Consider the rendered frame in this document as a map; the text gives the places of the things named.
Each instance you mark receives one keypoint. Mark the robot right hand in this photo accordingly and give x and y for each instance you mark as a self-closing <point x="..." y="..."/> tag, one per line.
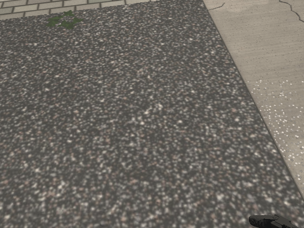
<point x="268" y="221"/>

